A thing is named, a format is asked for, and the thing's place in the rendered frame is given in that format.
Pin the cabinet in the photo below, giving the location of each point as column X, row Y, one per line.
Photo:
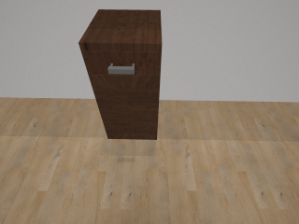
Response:
column 128, row 104

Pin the drawer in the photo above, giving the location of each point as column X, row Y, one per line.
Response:
column 145, row 61

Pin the handle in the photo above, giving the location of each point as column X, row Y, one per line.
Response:
column 121, row 70

